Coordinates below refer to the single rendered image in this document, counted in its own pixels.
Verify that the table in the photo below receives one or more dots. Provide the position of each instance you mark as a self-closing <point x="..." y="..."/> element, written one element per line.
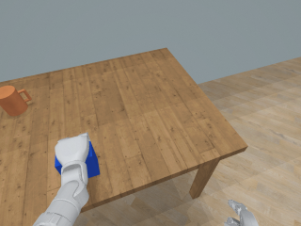
<point x="147" y="120"/>

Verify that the sponge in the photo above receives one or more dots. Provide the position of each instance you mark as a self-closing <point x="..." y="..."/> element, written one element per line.
<point x="91" y="162"/>

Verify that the robot left forearm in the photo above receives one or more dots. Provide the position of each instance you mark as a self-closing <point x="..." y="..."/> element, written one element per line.
<point x="70" y="198"/>

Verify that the robot right hand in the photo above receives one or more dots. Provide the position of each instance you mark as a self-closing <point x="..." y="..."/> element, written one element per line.
<point x="246" y="217"/>

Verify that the robot left hand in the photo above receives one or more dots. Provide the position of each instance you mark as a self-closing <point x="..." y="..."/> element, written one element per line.
<point x="70" y="149"/>

